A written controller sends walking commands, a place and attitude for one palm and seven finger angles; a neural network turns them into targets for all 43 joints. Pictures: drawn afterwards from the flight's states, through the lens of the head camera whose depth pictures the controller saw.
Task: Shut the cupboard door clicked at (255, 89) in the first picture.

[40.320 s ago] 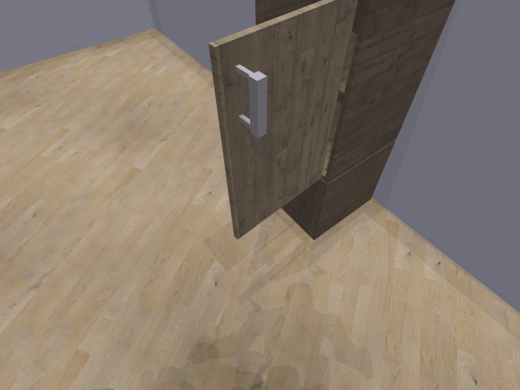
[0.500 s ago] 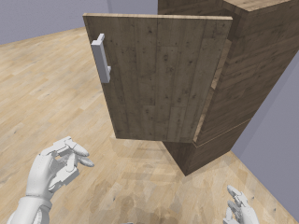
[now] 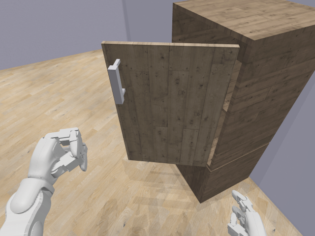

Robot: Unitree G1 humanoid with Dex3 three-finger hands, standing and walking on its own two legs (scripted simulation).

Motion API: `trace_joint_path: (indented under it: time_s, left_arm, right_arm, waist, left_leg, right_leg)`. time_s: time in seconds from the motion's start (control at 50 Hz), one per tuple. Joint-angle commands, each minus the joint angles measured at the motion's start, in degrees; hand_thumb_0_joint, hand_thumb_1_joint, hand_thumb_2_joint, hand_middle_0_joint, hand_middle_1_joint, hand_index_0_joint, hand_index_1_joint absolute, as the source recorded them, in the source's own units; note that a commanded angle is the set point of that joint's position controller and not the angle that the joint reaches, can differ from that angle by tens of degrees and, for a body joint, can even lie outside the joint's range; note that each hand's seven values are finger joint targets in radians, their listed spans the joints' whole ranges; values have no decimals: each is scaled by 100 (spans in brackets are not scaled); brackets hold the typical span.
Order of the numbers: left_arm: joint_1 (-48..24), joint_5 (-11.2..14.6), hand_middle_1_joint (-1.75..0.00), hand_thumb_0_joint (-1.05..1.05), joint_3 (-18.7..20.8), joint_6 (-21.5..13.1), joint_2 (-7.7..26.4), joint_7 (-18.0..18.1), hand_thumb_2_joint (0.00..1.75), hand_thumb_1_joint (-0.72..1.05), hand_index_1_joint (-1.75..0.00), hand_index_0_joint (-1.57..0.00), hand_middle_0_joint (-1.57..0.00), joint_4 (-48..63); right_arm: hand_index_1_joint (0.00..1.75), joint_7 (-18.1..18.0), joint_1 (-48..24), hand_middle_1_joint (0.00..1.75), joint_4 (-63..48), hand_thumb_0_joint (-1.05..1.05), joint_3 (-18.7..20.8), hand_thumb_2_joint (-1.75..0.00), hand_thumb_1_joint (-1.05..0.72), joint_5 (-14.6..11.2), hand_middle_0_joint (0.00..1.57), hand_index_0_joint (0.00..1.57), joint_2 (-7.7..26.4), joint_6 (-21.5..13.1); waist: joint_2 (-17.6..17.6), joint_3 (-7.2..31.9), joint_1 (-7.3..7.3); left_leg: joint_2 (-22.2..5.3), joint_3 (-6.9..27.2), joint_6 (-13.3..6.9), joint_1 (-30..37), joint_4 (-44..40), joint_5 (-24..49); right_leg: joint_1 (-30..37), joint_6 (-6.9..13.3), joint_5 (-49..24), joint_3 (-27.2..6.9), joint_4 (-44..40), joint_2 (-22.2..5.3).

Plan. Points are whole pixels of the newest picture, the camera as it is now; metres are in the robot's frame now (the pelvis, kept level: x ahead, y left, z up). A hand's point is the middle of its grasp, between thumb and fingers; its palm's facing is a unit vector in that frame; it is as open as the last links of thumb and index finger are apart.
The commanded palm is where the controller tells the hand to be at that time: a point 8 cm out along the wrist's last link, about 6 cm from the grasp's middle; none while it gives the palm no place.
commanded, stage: raise the hand and make a fist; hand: left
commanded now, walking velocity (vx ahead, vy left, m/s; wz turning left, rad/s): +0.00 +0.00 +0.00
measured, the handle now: (118, 81) +0.51 +0.18 +0.15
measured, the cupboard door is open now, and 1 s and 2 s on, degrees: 58 58 56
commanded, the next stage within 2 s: bring the fist close to the handle in 0.44 s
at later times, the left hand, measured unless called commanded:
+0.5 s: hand (83, 157) +0.23 +0.18 +0.15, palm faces +0.04 -1.00 -0.06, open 3.1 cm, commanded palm +0.19 +0.23 +0.15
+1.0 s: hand (100, 124) +0.32 +0.18 +0.15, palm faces +0.01 -1.00 -0.03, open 3.1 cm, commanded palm +0.29 +0.23 +0.15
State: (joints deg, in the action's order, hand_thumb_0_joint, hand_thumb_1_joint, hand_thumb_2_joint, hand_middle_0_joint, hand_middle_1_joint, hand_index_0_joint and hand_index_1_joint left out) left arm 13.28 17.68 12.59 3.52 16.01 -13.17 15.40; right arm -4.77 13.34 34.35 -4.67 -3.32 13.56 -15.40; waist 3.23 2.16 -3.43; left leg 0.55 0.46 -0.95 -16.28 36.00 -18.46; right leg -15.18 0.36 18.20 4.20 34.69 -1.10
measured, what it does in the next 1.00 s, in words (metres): stands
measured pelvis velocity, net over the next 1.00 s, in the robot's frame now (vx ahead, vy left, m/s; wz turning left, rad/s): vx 0.00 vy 0.00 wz -0.03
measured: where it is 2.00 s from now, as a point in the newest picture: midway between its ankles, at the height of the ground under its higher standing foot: outside the picture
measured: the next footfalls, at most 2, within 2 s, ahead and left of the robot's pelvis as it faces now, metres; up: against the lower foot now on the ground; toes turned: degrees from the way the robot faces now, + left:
none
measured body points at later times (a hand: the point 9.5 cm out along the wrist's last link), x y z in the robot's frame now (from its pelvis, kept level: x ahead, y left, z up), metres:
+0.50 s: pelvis -0.01 -0.01 +0.01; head -0.04 -0.03 +0.45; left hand +0.22 +0.24 +0.16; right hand +0.18 -0.23 -0.06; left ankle +0.01 +0.11 -0.73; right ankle +0.00 -0.11 -0.73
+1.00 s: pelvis +0.00 +0.00 +0.01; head -0.01 -0.02 +0.46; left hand +0.31 +0.23 +0.16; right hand +0.17 -0.23 -0.07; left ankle +0.01 +0.11 -0.73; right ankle +0.00 -0.11 -0.73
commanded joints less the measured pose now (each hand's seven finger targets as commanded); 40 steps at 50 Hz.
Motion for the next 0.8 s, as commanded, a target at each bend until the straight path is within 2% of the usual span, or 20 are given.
trace_joint_path:
  time_s: [0.0, 0.04, 0.08, 0.14, 0.16, 0.18, 0.22, 0.26, 0.32, 0.36, 0.4, 0.44, 0.46, 0.48, 0.52, 0.62, 0.66, 0.68, 0.72, 0.78]
  left_arm:
    - [-1288, 113, -150, 0, 554, -104, 903, -9, 90, 90, -150, -130, -130, 1248]
    - [-1200, 122, -150, 0, 594, 29, 870, 4, 90, 90, -150, -130, -130, 1071]
    - [-980, 171, -150, 0, 591, 138, 769, -40, 90, 90, -150, -130, -130, 873]
    - [-993, 167, -150, 0, 614, 170, 772, -20, 90, 90, -150, -130, -130, 1017]
    - [-1011, 167, -150, 0, 703, 150, 897, 14, 90, 90, -150, -130, -130, 1067]
    - [-1078, 131, -150, 0, 621, 121, 814, 23, 90, 90, -150, -130, -130, 1112]
    - [-1201, 83, -150, 0, 601, -2, 843, 86, 90, 90, -150, -130, -130, 1313]
    - [-1210, 48, -150, 0, 650, -101, 942, 148, 90, 90, -150, -130, -130, 1256]
    - [-1334, 7, -150, 0, 521, -217, 831, 167, 90, 90, -150, -130, -130, 1273]
    - [-1222, 25, -150, 0, 607, -209, 918, 150, 90, 90, -150, -130, -130, 1116]
    - [-1277, 18, -150, 0, 468, -204, 783, 116, 90, 90, -150, -130, -130, 1149]
    - [-1272, -2, -150, 0, 463, -165, 801, 117, 90, 90, -150, -130, -130, 1124]
    - [-1160, 33, -150, 0, 571, -132, 872, 106, 90, 90, -150, -130, -130, 987]
    - [-1215, 30, -150, 0, 465, -142, 761, 81, 90, 90, -150, -130, -130, 1104]
    - [-1209, 43, -150, 0, 536, -127, 816, 84, 90, 90, -150, -130, -130, 1098]
    - [-2291, -30, -150, 0, 342, -117, 775, 174, 90, 90, -150, -130, -130, 598]
    - [-2707, -88, -150, 0, 363, -113, 910, 197, 90, 90, -150, -130, -130, 295]
    - [-2986, -127, -150, 0, 151, -131, 751, 180, 90, 90, -150, -130, -130, 301]
    - [-3155, -155, -150, 0, 262, -139, 874, 205, 90, 90, -150, -130, -130, 103]
    - [-3304, -183, -150, 0, 213, -115, 788, 221, 90, 90, -150, -130, -130, -138]
  right_arm:
    - [30, -58, -792, 30, -915, 0, 276, -90, -90, -67, 20, 20, 616, -344]
    - [30, -59, -815, 30, -901, 0, 272, -90, -90, -71, 20, 20, 615, -337]
    - [30, -43, -846, 30, -894, 0, 270, -90, -90, -77, 20, 20, 614, -315]
    - [30, -31, -869, 30, -934, 0, 304, -90, -90, -73, 20, 20, 621, -291]
    - [30, -25, -882, 30, -926, 0, 299, -90, -90, -61, 20, 20, 635, -283]
    - [30, -18, -883, 30, -936, 0, 294, -90, -90, -60, 20, 20, 611, -282]
    - [30, -23, -875, 30, -944, 0, 312, -90, -90, -56, 20, 20, 602, -301]
    - [30, -34, -836, 30, -898, 0, 303, -90, -90, -41, 20, 20, 613, -319]
    - [30, -53, -835, 30, -870, 0, 307, -90, -90, -43, 20, 20, 592, -385]
    - [30, -60, -813, 30, -832, 0, 311, -90, -90, -38, 20, 20, 621, -408]
    - [30, -65, -852, 30, -841, 0, 311, -90, -90, -52, 20, 20, 592, -429]
    - [30, -69, -848, 30, -839, 0, 300, -90, -90, -53, 20, 20, 594, -440]
    - [30, -75, -819, 30, -822, 0, 297, -90, -90, -38, 20, 20, 623, -442]
    - [30, -69, -861, 30, -843, 0, 304, -90, -90, -47, 20, 20, 602, -455]
    - [30, -68, -833, 30, -828, 0, 300, -90, -90, -39, 20, 20, 614, -460]
    - [30, -136, -794, 30, -677, 0, 299, -90, -90, -61, 20, 20, 637, -460]
    - [30, -168, -782, 30, -615, 0, 295, -90, -90, -65, 20, 20, 667, -437]
    - [30, -176, -829, 30, -630, 0, 290, -90, -90, -74, 20, 20, 640, -440]
    - [30, -184, -815, 30, -608, 0, 292, -90, -90, -60, 20, 20, 649, -435]
    - [30, -147, -799, 30, -608, 0, 284, -90, -90, -49, 20, 20, 628, -413]
  waist:
    - [-69, 607, -5]
    - [-146, 550, -27]
    - [-442, 420, -35]
    - [-375, 495, -32]
    - [-378, 453, -70]
    - [-359, 487, -32]
    - [-154, 587, -23]
    - [-326, 446, -14]
    - [-100, 417, 25]
    - [-188, 337, 1]
    - [-205, 342, 29]
    - [-62, 309, 15]
    - [-250, 239, -14]
    - [-298, 328, 11]
    - [-182, 385, -9]
    - [-230, 213, 145]
    - [-337, 190, 161]
    - [-161, 301, 200]
    - [-134, 548, 149]
    - [-122, 836, 99]
  left_leg:
    - [7, 114, -68, 385, -805, 1049]
    - [18, 99, -64, 412, -861, 1015]
    - [22, 63, -75, 333, -856, 1003]
    - [40, 8, -81, 407, -840, 970]
    - [42, 12, -78, 344, -819, 985]
    - [44, 1, -83, 376, -848, 969]
    - [49, -26, -81, 486, -841, 944]
    - [43, -3, -90, 418, -844, 862]
    - [45, -11, -91, 524, -893, 769]
    - [42, -10, -89, 452, -876, 733]
    - [38, -23, -94, 479, -900, 706]
    - [43, -7, -86, 499, -945, 626]
    - [39, 21, -86, 430, -949, 617]
    - [36, -3, -97, 470, -947, 681]
    - [37, 9, -89, 503, -952, 736]
    - [32, 49, -98, 503, -965, 461]
    - [23, 78, -105, 479, -984, 365]
    - [29, 63, -112, 573, -997, 374]
    - [21, 90, -94, 652, -1016, 511]
    - [13, 90, -79, 725, -1014, 905]
  right_leg:
    - [343, 33, -1101, -87, -717, 105]
    - [360, 28, -1033, -70, -771, 108]
    - [362, -3, -1027, -116, -867, 82]
    - [363, -28, -971, -171, -907, 68]
    - [441, -19, -945, -239, -938, 43]
    - [414, -27, -911, -214, -926, 45]
    - [379, -25, -852, -220, -926, 56]
    - [361, -27, -692, -259, -998, 59]
    - [264, -20, -596, -224, -1007, 72]
    - [292, -29, -533, -284, -1075, 59]
    - [269, -36, -488, -267, -1081, 52]
    - [221, -24, -406, -220, -1077, 77]
    - [275, -23, -357, -237, -1109, 74]
    - [295, -39, -436, -240, -1097, 64]
    - [311, -25, -567, -189, -1035, 81]
    - [36, -43, -202, -207, -1092, 90]
    - [29, -33, -66, -237, -1120, 96]
    - [21, -24, -110, -246, -1091, 79]
    - [157, 1, -325, -208, -1010, 84]
    - [363, 31, -846, -159, -881, 77]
